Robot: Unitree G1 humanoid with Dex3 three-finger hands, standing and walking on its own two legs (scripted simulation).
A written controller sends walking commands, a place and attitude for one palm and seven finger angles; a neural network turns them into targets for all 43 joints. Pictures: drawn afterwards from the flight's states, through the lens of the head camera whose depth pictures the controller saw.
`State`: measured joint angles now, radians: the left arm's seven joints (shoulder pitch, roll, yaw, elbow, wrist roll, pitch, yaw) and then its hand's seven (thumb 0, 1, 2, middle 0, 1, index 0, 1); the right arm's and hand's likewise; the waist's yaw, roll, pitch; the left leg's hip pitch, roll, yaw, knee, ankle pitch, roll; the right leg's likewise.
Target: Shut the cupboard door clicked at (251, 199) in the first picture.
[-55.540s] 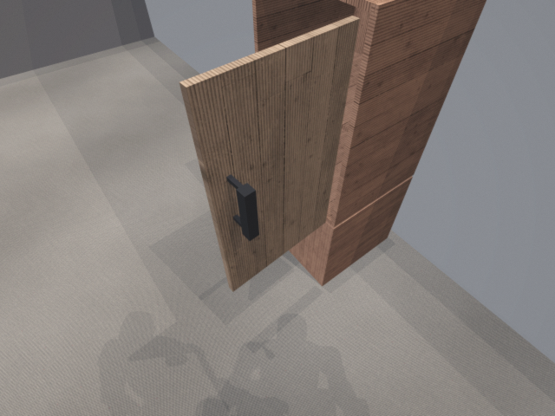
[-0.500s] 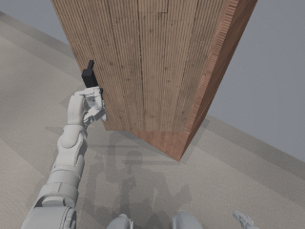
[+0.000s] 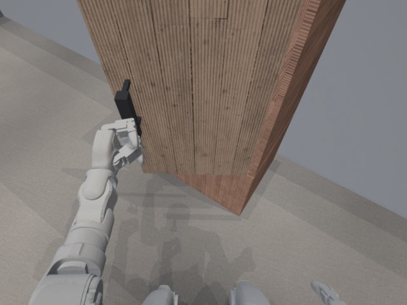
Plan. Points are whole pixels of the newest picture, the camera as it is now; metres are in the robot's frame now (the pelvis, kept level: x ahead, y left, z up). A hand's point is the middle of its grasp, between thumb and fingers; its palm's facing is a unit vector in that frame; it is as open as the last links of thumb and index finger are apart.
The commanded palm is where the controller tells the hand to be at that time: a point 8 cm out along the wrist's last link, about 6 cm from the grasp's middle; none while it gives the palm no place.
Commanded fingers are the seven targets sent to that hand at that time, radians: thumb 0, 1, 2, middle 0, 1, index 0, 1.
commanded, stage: push the door shut along its arc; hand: left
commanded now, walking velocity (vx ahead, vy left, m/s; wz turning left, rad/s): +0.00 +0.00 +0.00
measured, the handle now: (131, 110) +0.51 +0.16 +0.06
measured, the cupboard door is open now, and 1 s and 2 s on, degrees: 32 18 3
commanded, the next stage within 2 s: pull the fist back off the door in 1.54 s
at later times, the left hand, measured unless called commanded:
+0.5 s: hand (146, 123) +0.47 +0.12 +0.06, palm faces -0.17 -0.99 -0.03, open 3.1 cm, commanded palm +0.46 +0.17 +0.06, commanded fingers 0.00 0.90 0.90 -1.30 -1.50 -1.30 -1.50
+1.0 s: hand (165, 103) +0.52 +0.09 +0.07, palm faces -0.30 -0.95 -0.03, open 3.1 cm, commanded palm +0.53 +0.13 +0.06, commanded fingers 0.00 0.90 0.90 -1.30 -1.50 -1.30 -1.50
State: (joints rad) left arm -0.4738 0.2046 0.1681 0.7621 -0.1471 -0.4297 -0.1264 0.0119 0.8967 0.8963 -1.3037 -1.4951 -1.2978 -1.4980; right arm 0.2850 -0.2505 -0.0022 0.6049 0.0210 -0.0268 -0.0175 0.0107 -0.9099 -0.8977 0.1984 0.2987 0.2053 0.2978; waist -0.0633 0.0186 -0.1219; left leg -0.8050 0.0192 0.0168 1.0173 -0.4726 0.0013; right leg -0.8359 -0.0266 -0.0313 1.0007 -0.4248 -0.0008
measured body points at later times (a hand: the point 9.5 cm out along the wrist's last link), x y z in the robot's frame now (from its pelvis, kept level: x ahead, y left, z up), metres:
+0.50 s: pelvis -0.01 +0.01 -0.02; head +0.10 +0.01 +0.42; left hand +0.47 +0.18 +0.07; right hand +0.03 -0.26 -0.14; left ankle +0.01 +0.12 -0.67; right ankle +0.03 -0.12 -0.67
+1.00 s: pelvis -0.02 +0.00 -0.03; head +0.13 +0.00 +0.40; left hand +0.53 +0.14 +0.08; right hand -0.02 -0.27 -0.14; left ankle +0.01 +0.12 -0.67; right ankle +0.03 -0.12 -0.67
